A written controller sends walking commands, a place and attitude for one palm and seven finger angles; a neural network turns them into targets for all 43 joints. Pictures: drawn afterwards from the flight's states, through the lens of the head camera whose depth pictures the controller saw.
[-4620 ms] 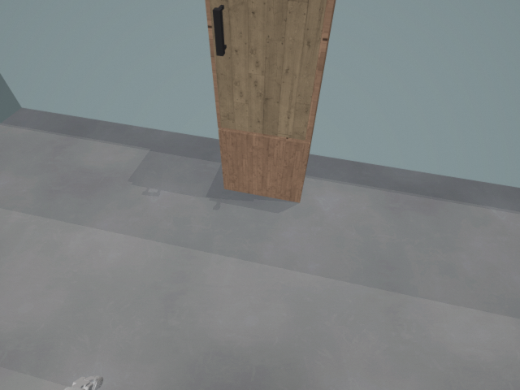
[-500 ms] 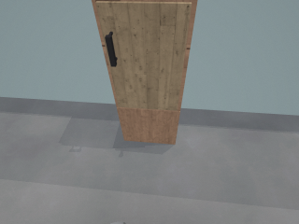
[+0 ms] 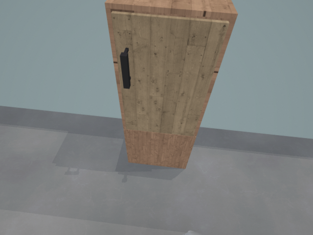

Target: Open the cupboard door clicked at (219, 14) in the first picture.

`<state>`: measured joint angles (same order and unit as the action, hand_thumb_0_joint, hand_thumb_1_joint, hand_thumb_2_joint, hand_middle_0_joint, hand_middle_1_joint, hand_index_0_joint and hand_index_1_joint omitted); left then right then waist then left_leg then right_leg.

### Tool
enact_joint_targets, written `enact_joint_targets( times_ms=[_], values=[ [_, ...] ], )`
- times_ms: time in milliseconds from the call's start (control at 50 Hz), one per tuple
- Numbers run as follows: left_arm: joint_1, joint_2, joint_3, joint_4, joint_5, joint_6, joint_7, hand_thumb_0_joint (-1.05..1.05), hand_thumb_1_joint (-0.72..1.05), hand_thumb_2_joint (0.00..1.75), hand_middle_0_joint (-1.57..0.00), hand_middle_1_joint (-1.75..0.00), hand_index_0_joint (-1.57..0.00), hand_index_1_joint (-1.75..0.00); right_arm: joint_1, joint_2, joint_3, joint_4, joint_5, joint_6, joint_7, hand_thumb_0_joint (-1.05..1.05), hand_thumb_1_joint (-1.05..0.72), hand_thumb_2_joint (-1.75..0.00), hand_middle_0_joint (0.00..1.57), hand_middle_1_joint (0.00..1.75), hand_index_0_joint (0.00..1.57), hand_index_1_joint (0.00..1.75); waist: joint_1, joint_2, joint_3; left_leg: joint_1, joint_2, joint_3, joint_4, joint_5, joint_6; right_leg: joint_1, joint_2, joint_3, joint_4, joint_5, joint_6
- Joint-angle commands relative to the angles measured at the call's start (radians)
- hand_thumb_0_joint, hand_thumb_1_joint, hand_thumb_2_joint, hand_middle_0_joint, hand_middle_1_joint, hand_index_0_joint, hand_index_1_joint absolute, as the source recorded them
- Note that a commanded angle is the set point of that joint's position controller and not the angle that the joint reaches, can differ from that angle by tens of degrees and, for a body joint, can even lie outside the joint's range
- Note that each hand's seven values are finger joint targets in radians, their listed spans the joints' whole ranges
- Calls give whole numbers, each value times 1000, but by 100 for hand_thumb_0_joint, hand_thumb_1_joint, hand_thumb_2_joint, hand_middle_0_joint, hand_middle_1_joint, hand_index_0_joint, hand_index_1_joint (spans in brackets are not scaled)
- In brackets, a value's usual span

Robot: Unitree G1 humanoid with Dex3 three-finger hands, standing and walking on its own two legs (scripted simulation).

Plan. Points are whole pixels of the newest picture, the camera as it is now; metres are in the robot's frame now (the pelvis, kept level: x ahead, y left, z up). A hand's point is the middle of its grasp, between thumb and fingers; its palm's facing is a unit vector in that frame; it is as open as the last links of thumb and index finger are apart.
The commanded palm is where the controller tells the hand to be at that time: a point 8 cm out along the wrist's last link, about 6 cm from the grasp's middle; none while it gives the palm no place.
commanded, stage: take the last steps up to it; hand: left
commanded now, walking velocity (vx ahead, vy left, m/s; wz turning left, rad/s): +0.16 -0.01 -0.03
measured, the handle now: (126, 68) +0.65 +0.16 +0.06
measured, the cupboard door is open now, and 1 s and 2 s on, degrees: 0 0 0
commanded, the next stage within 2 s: come to a stop and stand still in 0.04 s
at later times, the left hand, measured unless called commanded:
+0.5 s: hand (104, 231) +0.16 +0.16 -0.16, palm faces +0.08 -0.97 -0.24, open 7.3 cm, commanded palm none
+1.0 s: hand out of the picture +0.04 +0.23 -0.18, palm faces +0.07 -0.98 -0.20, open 7.4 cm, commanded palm none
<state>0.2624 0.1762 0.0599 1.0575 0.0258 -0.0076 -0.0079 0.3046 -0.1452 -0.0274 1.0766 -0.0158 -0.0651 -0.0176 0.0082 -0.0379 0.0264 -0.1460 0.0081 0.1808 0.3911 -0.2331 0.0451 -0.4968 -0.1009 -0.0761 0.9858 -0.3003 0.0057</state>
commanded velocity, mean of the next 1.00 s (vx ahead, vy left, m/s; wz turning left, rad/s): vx -0.06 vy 0.04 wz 0.00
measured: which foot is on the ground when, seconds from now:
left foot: down 0.00-0.20, up 0.22-0.64, down 0.66-1.00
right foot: up 0.00-0.16, down 0.18-0.66, up 0.68-0.98, down 1.00-1.00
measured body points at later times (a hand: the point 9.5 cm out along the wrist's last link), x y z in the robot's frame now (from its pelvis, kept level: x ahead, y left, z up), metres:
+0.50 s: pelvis +0.08 -0.02 +0.00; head +0.12 -0.04 +0.44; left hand +0.16 +0.21 -0.14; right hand +0.13 -0.26 -0.17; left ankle +0.06 +0.11 -0.68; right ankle +0.14 -0.12 -0.74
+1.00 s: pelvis +0.06 +0.04 +0.00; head +0.07 +0.05 +0.45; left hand +0.04 +0.28 -0.17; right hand +0.11 -0.18 -0.15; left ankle +0.06 +0.13 -0.74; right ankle +0.02 -0.09 -0.74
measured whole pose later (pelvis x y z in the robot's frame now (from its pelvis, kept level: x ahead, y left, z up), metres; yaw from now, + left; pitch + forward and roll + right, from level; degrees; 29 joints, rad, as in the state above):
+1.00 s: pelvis +0.06 +0.04 +0.00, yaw +1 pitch +0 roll +2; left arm 0.28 0.19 0.02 1.12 0.01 0.03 0.03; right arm 0.22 -0.15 -0.01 1.08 0.00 -0.01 -0.03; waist 0.02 -0.05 0.02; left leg -0.19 -0.06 0.09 0.41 -0.22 0.06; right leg -0.16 -0.06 -0.02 0.48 -0.30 0.03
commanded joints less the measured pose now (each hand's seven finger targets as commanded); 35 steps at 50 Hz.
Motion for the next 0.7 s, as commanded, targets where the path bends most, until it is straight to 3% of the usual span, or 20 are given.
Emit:
enact_joint_targets(
  times_ms=[0,60,80,120,140,160,180,200,240,260,280,420,520,540,580,600,620,640,660,680],
  values=[
    [-10,4,-6,-59,2,-2,0,0,90,90,-20,-30,-20,-30,77,-121,-28,-15,-5,-6,-6,0,-90,-90,20,30,20,30,-8,129,71,-32,272,-174,-210,186,132,13,-12,8,-168,40,4],
    [-70,11,-4,-82,3,-10,1,0,90,90,-20,-30,-20,-30,105,-122,-33,5,-10,3,-6,0,-90,-90,20,30,20,30,-27,137,80,-11,282,-183,-159,221,129,57,10,-10,-279,24,-5],
    [-68,8,-4,-82,3,-12,1,0,90,90,-20,-30,-20,-30,101,-127,-35,8,-12,6,-6,0,-90,-90,20,30,20,30,-20,134,76,-19,280,-177,-136,213,122,98,22,-22,-312,33,-8],
    [-3,15,0,-58,5,-22,3,0,90,90,-20,-30,-20,-30,93,-120,-33,14,-10,13,-7,0,-90,-90,20,30,20,30,12,104,48,-44,237,-141,-25,207,80,244,59,-57,-447,108,-16],
    [61,48,3,-36,6,-31,10,0,90,90,-20,-30,-20,-30,98,-98,-24,21,-3,12,-7,0,-90,-90,20,30,20,30,41,45,15,-84,188,-103,92,208,41,373,38,-17,-529,193,-21],
    [129,119,13,-14,9,-46,24,0,90,90,-20,-30,-20,-30,121,-48,-14,16,7,9,-3,0,-90,-90,20,30,20,30,57,-129,-53,-235,109,-52,269,48,-15,550,-136,192,-558,434,-69],
    [170,173,14,-2,-4,-48,31,0,90,90,-20,-30,-20,-30,141,-33,-7,2,13,16,-7,0,-90,-90,20,30,20,30,41,-194,-99,-257,33,-46,422,-322,-56,561,-316,335,-614,748,-169],
    [119,179,9,-10,-15,-50,35,0,90,90,-20,-30,-20,-30,142,-54,-11,12,15,39,-16,0,-90,-90,20,30,20,30,26,-185,-131,-191,53,-133,488,-383,-62,464,-317,321,-634,864,-200],
    [1,142,1,-37,-9,-35,50,0,90,90,-20,-30,-20,-30,116,-42,-13,23,20,63,-20,0,-90,-90,20,30,20,30,1,-108,-81,-210,70,-177,545,-338,-70,389,-293,250,-610,874,-227],
    [-22,129,2,-46,-8,-22,57,0,90,90,-20,-30,-20,-30,94,-31,-16,25,20,76,-21,0,-90,-90,20,30,20,30,2,-43,-56,-213,68,-177,556,-316,-73,356,-278,211,-611,847,-226],
    [-36,134,5,-53,-6,-17,59,0,90,90,-20,-30,-20,-30,88,-28,-16,22,17,88,-18,0,-90,-90,20,30,20,30,-4,-27,-61,-221,63,-176,569,-295,-78,344,-268,178,-616,816,-216],
    [-73,160,29,-101,1,7,58,0,90,90,-20,-30,-20,-30,18,-73,-46,-51,1,124,3,0,-90,-90,20,30,20,30,0,-95,-77,-288,31,-179,643,-195,-106,309,-238,133,-656,590,-191],
    [-62,185,36,-108,12,17,49,0,90,90,-20,-30,-20,-30,-45,-77,-37,-99,4,103,11,0,-90,-90,20,30,20,30,21,-150,-83,-211,25,-142,410,-199,-90,302,-210,158,-675,333,-183],
    [-60,191,36,-105,11,19,47,0,90,90,-20,-30,-20,-30,-42,-81,-36,-101,4,98,11,0,-90,-90,20,30,20,30,18,-148,-84,-185,21,-129,348,-180,-86,299,-204,160,-675,282,-176],
    [-77,192,35,-105,6,25,45,0,90,90,-20,-30,-20,-30,15,-81,-31,-89,3,89,9,0,-90,-90,20,30,20,30,-16,-130,-82,-61,16,-107,160,-67,-79,231,-176,140,-638,167,-133],
    [-72,173,30,-104,-1,30,42,0,90,90,-20,-30,-20,-30,42,-95,-28,-79,3,81,9,0,-90,-90,20,30,20,30,-27,-80,-81,27,25,-113,39,4,-72,168,-141,125,-590,88,-95],
    [-50,128,19,-108,-9,38,38,0,90,90,-20,-30,-20,-30,34,-147,-37,-86,-2,73,8,0,-90,-90,20,30,20,30,-23,110,-56,43,135,-256,-65,-27,-37,78,-57,69,-487,-43,-45],
    [-50,80,8,-124,-13,42,33,0,90,90,-20,-30,-20,-30,-2,-215,-42,-121,-11,72,4,0,-90,-90,20,30,20,30,-17,305,0,-98,301,-447,-187,-33,34,64,34,-18,-364,-136,7],
    [-78,91,6,-126,-5,51,36,0,90,90,-20,-30,-20,-30,-73,-222,-41,-138,-11,73,-4,0,-90,-90,20,30,20,30,-15,317,47,-233,339,-503,-248,-69,88,98,49,44,-223,-196,11],
    [-71,95,9,-106,-1,58,35,0,90,90,-20,-30,-20,-30,-115,-206,-34,-143,-14,70,-14,0,-90,-90,20,30,20,30,1,290,58,-251,303,-455,-253,-58,90,114,50,97,-129,-174,5]
  ],
)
